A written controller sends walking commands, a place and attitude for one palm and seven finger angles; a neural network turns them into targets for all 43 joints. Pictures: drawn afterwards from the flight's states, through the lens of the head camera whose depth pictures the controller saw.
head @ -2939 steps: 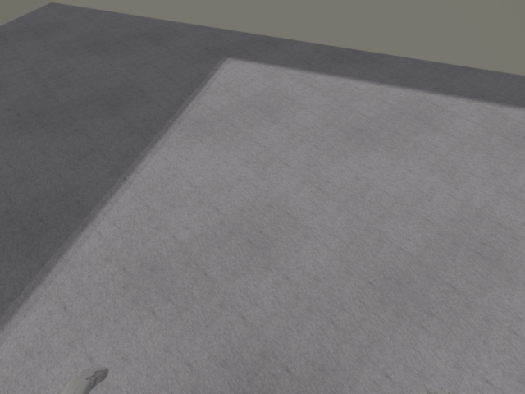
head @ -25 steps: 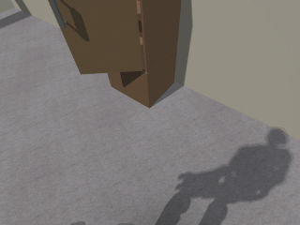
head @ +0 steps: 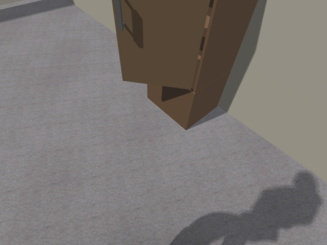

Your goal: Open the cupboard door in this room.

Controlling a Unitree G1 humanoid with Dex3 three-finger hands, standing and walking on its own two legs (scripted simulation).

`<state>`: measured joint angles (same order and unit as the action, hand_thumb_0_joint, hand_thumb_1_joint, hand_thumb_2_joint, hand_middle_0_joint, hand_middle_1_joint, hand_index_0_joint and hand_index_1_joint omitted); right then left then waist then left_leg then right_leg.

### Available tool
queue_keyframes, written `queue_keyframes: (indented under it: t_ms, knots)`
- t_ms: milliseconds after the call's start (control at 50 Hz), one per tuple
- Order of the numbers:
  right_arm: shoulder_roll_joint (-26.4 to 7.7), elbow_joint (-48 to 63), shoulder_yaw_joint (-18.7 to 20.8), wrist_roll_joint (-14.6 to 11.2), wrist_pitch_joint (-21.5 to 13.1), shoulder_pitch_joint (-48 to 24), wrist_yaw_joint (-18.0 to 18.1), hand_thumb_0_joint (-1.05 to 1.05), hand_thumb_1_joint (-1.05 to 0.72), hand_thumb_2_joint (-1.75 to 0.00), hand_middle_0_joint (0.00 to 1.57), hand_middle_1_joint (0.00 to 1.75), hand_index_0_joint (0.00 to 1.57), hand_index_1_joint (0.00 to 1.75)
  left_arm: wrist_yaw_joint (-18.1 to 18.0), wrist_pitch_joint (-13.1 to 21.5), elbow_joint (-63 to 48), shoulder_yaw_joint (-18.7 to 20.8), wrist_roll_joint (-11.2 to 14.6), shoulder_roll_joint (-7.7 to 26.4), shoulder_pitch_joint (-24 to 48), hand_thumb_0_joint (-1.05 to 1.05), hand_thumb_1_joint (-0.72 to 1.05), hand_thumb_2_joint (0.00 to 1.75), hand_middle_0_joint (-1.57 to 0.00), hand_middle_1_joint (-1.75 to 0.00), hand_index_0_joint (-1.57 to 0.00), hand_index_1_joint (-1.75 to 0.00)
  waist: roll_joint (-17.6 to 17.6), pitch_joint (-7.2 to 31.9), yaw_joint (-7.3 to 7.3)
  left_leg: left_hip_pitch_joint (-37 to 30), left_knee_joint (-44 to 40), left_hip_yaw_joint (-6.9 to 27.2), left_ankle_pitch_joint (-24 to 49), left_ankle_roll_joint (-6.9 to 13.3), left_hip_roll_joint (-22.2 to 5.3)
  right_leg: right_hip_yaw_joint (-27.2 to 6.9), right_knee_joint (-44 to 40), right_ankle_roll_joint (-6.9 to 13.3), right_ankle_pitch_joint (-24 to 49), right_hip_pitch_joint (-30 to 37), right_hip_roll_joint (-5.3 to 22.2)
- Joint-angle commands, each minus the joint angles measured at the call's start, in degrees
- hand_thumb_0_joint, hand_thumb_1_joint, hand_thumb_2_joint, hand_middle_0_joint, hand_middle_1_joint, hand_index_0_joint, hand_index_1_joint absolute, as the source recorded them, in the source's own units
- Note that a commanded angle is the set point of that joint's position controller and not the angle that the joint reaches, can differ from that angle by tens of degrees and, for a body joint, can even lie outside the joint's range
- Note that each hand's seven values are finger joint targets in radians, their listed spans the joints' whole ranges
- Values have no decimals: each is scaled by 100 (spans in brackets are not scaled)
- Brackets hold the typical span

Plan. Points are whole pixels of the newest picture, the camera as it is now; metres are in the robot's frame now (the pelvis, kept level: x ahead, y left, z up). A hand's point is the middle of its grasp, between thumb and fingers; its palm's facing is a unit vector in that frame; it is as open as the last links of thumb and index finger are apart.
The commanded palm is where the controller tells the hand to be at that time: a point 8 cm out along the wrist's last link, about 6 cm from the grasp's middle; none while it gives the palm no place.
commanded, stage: take the last steps up to it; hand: left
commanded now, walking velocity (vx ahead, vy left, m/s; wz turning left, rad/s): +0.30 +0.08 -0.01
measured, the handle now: (120, 11) +1.00 +0.30 +0.08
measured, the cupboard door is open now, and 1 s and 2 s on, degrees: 40 40 40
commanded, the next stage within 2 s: come to a stop and stand still in 0.96 s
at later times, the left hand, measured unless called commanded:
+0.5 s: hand (122, 181) +0.32 +0.16 -0.15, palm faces -0.02 -0.98 -0.18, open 7.4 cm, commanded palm none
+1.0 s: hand (95, 179) +0.32 +0.25 -0.18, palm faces +0.09 -0.99 -0.14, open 7.4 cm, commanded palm none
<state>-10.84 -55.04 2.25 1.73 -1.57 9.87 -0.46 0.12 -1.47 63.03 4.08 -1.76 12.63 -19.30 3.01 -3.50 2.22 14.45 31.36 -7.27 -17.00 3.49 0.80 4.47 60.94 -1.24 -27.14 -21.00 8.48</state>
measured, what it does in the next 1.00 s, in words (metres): walks ahead: right foot, then left foot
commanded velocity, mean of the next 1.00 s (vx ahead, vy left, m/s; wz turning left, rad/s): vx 0.27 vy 0.07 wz -0.01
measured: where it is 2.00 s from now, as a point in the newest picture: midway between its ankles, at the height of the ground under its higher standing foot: (149, 204)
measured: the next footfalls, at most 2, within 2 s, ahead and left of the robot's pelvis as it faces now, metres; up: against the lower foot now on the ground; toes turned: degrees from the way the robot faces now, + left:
right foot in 0.42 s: +0.26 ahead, -0.09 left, +0.00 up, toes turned -8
left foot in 0.88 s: +0.46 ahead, +0.17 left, +0.00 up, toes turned +8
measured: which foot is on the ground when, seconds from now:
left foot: down 0.00-0.42, up 0.44-0.86, down 0.88-1.00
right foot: up 0.00-0.40, down 0.42-0.88, up 0.90-1.00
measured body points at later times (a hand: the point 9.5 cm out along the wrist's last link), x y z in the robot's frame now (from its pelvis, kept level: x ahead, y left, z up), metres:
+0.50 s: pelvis +0.18 +0.00 +0.00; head +0.22 -0.02 +0.44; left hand +0.32 +0.21 -0.14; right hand +0.07 -0.21 -0.16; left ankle +0.05 +0.09 -0.65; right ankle +0.22 -0.09 -0.73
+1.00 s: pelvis +0.38 +0.09 +0.00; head +0.41 +0.11 +0.45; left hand +0.32 +0.31 -0.17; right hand +0.49 -0.14 -0.13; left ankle +0.42 +0.16 -0.73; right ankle +0.28 -0.05 -0.65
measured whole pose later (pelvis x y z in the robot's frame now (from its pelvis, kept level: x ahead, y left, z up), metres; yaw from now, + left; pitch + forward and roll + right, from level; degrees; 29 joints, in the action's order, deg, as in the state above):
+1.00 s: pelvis +0.38 +0.09 +0.00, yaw +0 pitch +0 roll +0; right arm -9.2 -56.2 1.6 1.8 -3.7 7.1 0.3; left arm -0.3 1.0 65.4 2.7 -1.2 9.5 -18.9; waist 2.8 -4.9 2.7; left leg 18.3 31.5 -8.4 -13.5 4.1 0.0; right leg 3.3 65.1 0.2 -25.4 -20.3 5.3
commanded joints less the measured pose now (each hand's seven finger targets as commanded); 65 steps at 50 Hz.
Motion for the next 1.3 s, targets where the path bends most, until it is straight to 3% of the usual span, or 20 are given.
queue_keyframes:
  t_ms: [0, 160, 300, 340, 360, 380, 400, 420, 460, 540, 720, 780, 820, 840, 860, 880, 960, 1020, 1120, 1280]
  knots:
    - [-790, -93, 129, -26, -128, 849, 150, 0, -90, -90, 20, 30, 20, 30, 99, 256, -655, -18, -4, 190, 494, 0, 90, 90, -20, -30, -20, -30, -797, -85, -257, -754, -2218, 1731, 227, 660, -1592, -259, 740, 84, 901, -1520, 49]
    - [-562, -520, 48, -49, -247, 1516, 174, 0, -90, -90, 20, 30, 20, 30, 85, 223, -905, -74, 43, 68, 1219, 0, 90, 90, -20, -30, -20, -30, -586, -238, -305, -1330, -2216, 1094, 2190, 781, -1513, -138, -827, -1, 1553, -1626, -83]
    - [-526, -890, -2, 15, -229, 2027, 200, 0, -90, -90, 20, 30, 20, 30, 94, 317, -1198, -105, 53, -2, 1850, 0, 90, 90, -20, -30, -20, -30, -591, -274, -445, -1628, -1618, 846, 3402, 628, -1506, 168, -2139, 272, 1313, -885, -488]
    - [-573, -955, -11, -22, -226, 1959, 216, 0, -90, -90, 20, 30, 20, 30, 77, 359, -1013, -67, 52, 93, 1187, 0, 90, 90, -20, -30, -20, -30, -478, 37, -110, -1414, -770, 640, 4477, 446, -1341, 342, -2637, 400, 1448, 303, -777]
    - [-627, -932, 4, -66, -231, 1807, 211, 0, -90, -90, 20, 30, 20, 30, 54, 414, -784, 6, 49, 212, 405, 0, 90, 90, -20, -30, -20, -30, -390, 380, 265, -946, 121, 476, 4468, 251, -1094, 265, -3010, 500, 1810, 1485, -795]
    - [-514, -828, 8, -148, -260, 1726, 179, 0, -90, -90, 20, 30, 20, 30, 1, 489, -527, 137, 13, 634, -530, 0, 90, 90, -20, -30, -20, -30, 199, 1016, 598, 276, 1486, 213, 3252, 7, -668, -886, -3159, 872, 2158, 3175, 120]
    - [-309, -669, 7, -198, -268, 1940, 172, 0, -90, -90, 20, 30, 20, 30, -52, 479, -362, 257, 43, 1130, -1092, 0, 90, 90, -20, -30, -20, -30, 1339, 1548, 585, 1697, 3409, 77, -1278, -283, 255, -3309, -3886, 1635, 2909, 4219, 1838]
    - [-532, -618, 56, -162, -203, 1543, 160, 0, -90, -90, 20, 30, 20, 30, -81, 447, -426, 245, 152, 1111, -814, 0, 90, 90, -20, -30, -20, -30, 522, 1051, 519, 1999, 4253, 779, -1539, -210, -121, -3375, -4408, 1766, 2298, 3387, 2036]
    - [-206, -555, 65, -113, -115, 932, 120, 0, -90, -90, 20, 30, 20, 30, -130, 462, -650, 78, 146, 520, 161, 0, 90, 90, -20, -30, -20, -30, 19, -134, 115, 2039, 4085, 979, -539, -262, -586, -2328, -4831, 1308, 1712, 1546, 1488]
    - [135, -744, 18, -34, 70, 1428, 29, 0, -90, -90, 20, 30, 20, 30, -86, 620, -577, -51, 106, 59, 353, 0, 90, 90, -20, -30, -20, -30, 376, 74, -342, 1335, 2973, 644, 196, -483, -719, -649, -5117, 857, 2326, 863, 784]
    - [19, -144, 77, -50, -15, -98, -139, 0, -90, -90, 20, 30, 20, 30, -41, 664, -162, 7, 37, 426, -143, 0, 90, 90, -20, -30, -20, -30, 590, -82, -20, 1484, 779, 233, 502, -564, -531, -429, -4860, 899, 3122, 1619, 879]
    - [-131, -69, 90, -55, -63, -230, -148, 0, -90, -90, 20, 30, 20, 30, -55, 599, -97, 32, 29, 547, -126, 0, 90, 90, -20, -30, -20, -30, 649, -153, -91, 930, 230, 150, 440, -458, -386, -381, -4596, 768, 2977, 1547, 914]
    - [-389, -309, 141, -19, -132, 586, -84, 0, -90, -90, 20, 30, 20, 30, -57, 554, -125, 40, 50, 537, 25, 0, 90, 90, -20, -30, -20, -30, 130, 107, -552, -559, -501, 22, 700, -349, -168, -18, -3532, 583, 3130, 962, 606]
    - [-827, -499, 236, 27, -177, 1305, -25, 0, -90, -90, 20, 30, 20, 30, -33, 532, -186, -10, 74, 368, -92, 0, 90, 90, -20, -30, -20, -30, -760, 693, -783, -1715, -568, 622, 1003, -130, -754, 284, -2232, 381, 2474, 386, 165]
    - [-1406, -575, 375, 79, -192, 1909, 59, 0, -90, -90, 20, 30, 20, 30, -2, 537, -286, -72, 128, 50, -317, 0, 90, 90, -20, -30, -20, -30, -2193, 1270, -879, -2682, -910, 2439, 1708, 468, -2101, 641, -530, 136, -325, -804, -607]
    - [-1441, -569, 349, 23, -105, 2022, 142, 0, -90, -90, 20, 30, 20, 30, -44, 517, -420, -86, 100, 97, -39, 0, 90, 90, -20, -30, -20, -30, -1821, 1348, -919, -2628, -1202, 2794, 2259, 845, -2429, 20, 580, 237, -792, -1163, -646]
    - [-642, -248, 92, -26, -222, 877, 219, 0, -90, -90, 20, 30, 20, 30, -14, 379, -300, -83, 58, -74, 233, 0, 90, 90, -20, -30, -20, -30, -839, 196, -359, -702, -1661, 1508, 2534, 647, -1906, -430, 1048, 154, 554, -1105, -86]
    - [-531, -307, 33, -38, -298, 847, 244, 0, -90, -90, 20, 30, 20, 30, -8, 286, -243, -90, 59, -153, -51, 0, 90, 90, -20, -30, -20, -30, -776, 533, -144, -793, -1684, 991, 3291, 600, -1692, -374, 519, 75, 842, -841, -159]
    - [-425, -367, -41, -33, -213, 753, 326, 0, -90, -90, 20, 30, 20, 30, -128, 125, -292, -157, 90, -261, 131, 0, 90, 90, -20, -30, -20, -30, -448, 514, -70, -646, -1308, 603, 5377, 359, -1652, -341, -918, 20, 1347, -166, -376]
    - [-768, -565, 150, -13, 145, 1076, 434, 0, -90, -90, 20, 30, 20, 30, -174, -110, -837, -63, 66, 144, 933, 0, 90, 90, -20, -30, -20, -30, -1114, 250, -382, -998, -814, 1128, 5547, 577, -2006, -251, -1591, 192, 448, -165, -649]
